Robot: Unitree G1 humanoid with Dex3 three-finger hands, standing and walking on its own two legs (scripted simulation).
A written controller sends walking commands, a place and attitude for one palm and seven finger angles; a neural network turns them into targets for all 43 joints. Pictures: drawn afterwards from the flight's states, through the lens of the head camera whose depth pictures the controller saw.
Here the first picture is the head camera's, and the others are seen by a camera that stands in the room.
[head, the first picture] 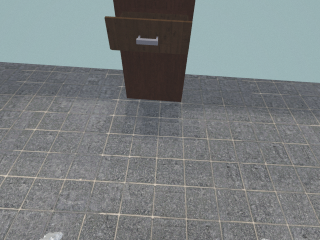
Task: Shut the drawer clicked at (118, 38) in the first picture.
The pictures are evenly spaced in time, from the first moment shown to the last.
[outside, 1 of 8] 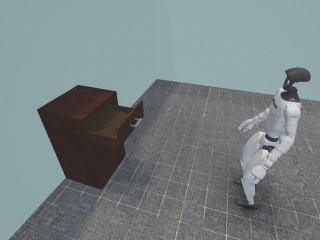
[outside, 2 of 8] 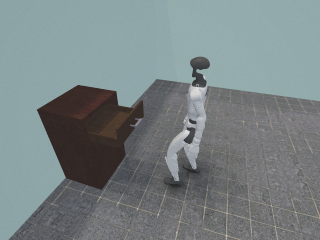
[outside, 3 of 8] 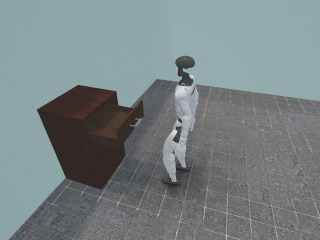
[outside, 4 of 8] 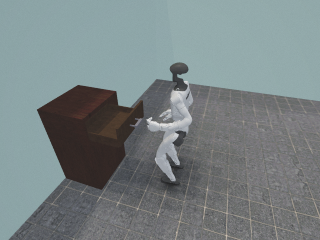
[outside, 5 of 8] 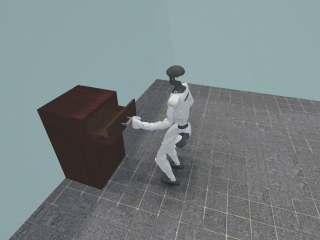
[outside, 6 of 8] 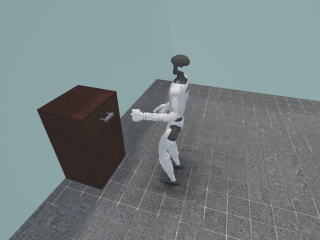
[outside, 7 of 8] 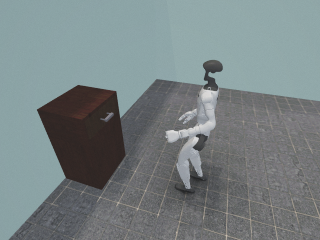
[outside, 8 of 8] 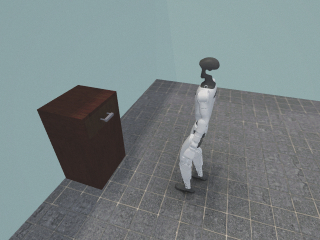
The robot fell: no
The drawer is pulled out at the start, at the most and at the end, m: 0.29 0.29 0.00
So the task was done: yes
